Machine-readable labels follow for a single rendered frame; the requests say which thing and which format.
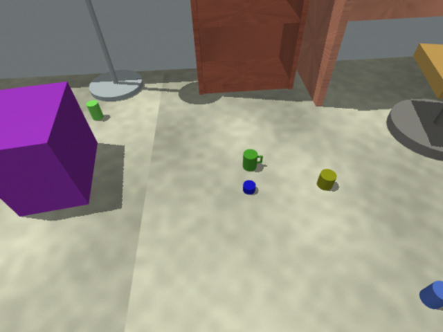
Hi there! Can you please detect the bookshelf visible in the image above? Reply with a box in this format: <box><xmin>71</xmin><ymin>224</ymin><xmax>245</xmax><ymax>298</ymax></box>
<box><xmin>190</xmin><ymin>0</ymin><xmax>310</xmax><ymax>95</ymax></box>

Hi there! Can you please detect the desk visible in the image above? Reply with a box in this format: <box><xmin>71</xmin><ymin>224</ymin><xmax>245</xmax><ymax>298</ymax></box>
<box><xmin>296</xmin><ymin>0</ymin><xmax>443</xmax><ymax>107</ymax></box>

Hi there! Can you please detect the coat stand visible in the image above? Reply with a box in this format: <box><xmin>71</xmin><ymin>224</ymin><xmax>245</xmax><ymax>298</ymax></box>
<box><xmin>84</xmin><ymin>0</ymin><xmax>143</xmax><ymax>102</ymax></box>

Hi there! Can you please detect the office chair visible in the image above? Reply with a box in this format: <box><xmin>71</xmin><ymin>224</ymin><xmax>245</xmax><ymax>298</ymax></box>
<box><xmin>386</xmin><ymin>44</ymin><xmax>443</xmax><ymax>161</ymax></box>

